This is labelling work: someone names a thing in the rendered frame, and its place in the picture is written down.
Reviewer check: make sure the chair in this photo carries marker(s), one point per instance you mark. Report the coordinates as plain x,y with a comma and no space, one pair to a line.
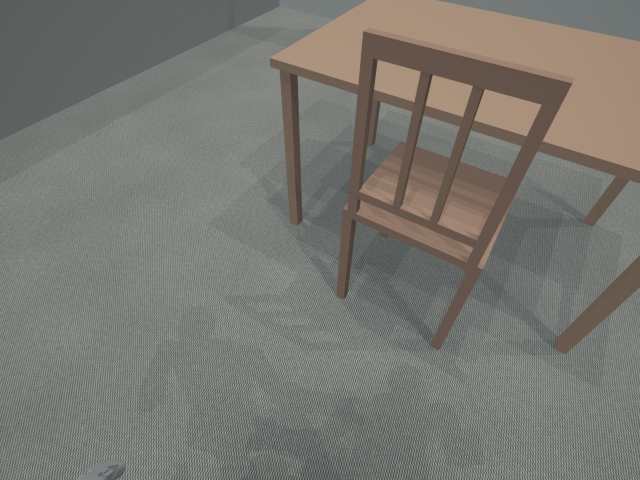
444,207

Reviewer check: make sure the table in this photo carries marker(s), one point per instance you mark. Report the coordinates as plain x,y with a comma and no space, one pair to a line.
597,125

